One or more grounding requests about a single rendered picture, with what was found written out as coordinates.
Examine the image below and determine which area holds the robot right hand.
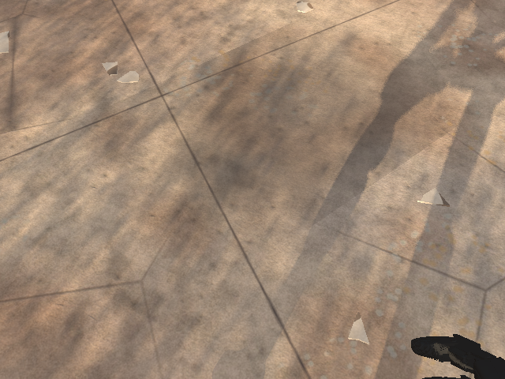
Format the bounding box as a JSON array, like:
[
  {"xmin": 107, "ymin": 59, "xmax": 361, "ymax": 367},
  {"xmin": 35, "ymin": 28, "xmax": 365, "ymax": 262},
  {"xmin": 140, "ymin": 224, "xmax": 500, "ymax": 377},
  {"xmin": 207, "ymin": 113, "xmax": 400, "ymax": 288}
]
[{"xmin": 411, "ymin": 334, "xmax": 505, "ymax": 379}]

